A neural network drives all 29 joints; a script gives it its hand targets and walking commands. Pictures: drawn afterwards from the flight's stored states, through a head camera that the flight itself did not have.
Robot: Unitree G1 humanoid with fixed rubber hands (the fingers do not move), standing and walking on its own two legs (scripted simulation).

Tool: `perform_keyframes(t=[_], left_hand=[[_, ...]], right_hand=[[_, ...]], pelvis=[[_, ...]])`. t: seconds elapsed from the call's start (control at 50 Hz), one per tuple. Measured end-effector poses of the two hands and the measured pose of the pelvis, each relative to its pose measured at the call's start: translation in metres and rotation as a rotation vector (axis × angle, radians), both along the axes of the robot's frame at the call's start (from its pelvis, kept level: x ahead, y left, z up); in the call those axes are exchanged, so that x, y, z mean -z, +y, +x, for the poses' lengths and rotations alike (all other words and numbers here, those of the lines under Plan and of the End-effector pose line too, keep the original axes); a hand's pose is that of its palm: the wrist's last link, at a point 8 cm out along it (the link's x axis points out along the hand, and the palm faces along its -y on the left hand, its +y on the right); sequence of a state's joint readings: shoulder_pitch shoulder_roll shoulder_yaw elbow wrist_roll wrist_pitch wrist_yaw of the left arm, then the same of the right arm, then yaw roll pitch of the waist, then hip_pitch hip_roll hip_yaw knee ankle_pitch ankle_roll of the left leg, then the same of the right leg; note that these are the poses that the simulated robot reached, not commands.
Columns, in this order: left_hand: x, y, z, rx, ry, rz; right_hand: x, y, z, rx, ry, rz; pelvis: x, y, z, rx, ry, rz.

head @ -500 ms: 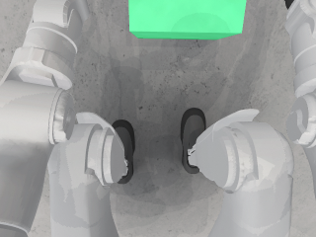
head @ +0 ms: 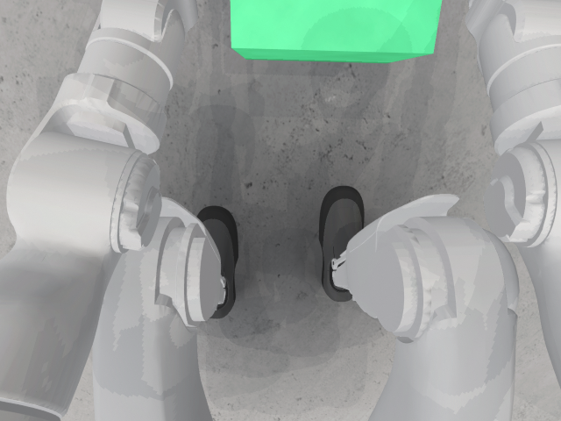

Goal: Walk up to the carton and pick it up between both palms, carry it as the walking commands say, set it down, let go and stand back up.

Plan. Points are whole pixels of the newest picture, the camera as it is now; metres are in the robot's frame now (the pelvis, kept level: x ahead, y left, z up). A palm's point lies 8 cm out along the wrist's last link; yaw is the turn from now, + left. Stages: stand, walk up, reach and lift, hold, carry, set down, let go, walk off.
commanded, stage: reach and lift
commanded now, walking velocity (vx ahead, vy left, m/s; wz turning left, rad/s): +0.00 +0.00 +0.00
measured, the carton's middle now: out of the picture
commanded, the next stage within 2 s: none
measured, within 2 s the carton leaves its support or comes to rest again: leaves its support in 0.74 s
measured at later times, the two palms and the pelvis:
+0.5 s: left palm out of the picture +0.57 +0.08 -0.18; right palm out of the picture +0.54 -0.23 -0.19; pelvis +0.01 +0.00 -0.01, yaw +1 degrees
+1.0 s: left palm out of the picture +0.55 +0.08 -0.13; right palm out of the picture +0.52 -0.22 -0.16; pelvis -0.01 +0.01 +0.01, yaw +1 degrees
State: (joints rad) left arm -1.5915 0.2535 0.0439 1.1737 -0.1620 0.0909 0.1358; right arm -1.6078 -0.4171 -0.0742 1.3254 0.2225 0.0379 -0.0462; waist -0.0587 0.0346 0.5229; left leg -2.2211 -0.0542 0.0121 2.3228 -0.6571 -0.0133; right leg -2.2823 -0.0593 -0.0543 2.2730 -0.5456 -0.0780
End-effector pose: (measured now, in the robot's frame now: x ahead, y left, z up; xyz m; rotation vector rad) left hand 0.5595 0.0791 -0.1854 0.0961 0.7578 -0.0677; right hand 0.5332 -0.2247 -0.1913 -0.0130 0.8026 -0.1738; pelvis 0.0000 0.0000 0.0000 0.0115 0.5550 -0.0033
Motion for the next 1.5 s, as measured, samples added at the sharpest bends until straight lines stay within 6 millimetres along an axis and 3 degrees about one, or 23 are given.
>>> perform_keyframes(t=[0.36, 0.68, 0.96, 1.2, 1.34, 1.5], left_hand=[[-0.001, -0.001, 0.005, 0.008, 0.033, -0.007], [-0.004, -0.001, 0.004, -0.014, 0.035, 0.002], [-0.044, 0.0, -0.005, -0.072, -0.033, 0.023], [-0.073, -0.011, 0.001, -0.091, -0.064, 0.029], [-0.08, -0.017, 0.004, -0.094, -0.078, 0.034], [-0.091, -0.012, -0.006, -0.19, -0.105, 0.103]], right_hand=[[-0.001, -0.001, 0.005, -0.032, 0.023, 0.027], [-0.002, 0.002, 0.001, -0.015, 0.025, 0.026], [-0.029, 0.01, -0.009, 0.022, -0.014, 0.012], [-0.065, 0.001, 0.001, 0.034, -0.049, -0.003], [-0.069, 0.0, 0.003, 0.105, -0.061, -0.03], [-0.076, 0.015, -0.006, 0.124, -0.075, -0.026]], pelvis=[[0.012, 0.001, 0.007, -0.013, -0.038, 0.002], [0.01, 0.003, 0.009, -0.021, -0.043, 0.001], [-0.004, 0.006, -0.007, -0.023, -0.073, -0.004], [-0.023, 0.004, -0.015, -0.008, -0.061, 0.012], [-0.033, 0.0, -0.011, 0.002, -0.046, 0.032], [-0.038, -0.003, -0.012, 0.013, -0.058, 0.043]])
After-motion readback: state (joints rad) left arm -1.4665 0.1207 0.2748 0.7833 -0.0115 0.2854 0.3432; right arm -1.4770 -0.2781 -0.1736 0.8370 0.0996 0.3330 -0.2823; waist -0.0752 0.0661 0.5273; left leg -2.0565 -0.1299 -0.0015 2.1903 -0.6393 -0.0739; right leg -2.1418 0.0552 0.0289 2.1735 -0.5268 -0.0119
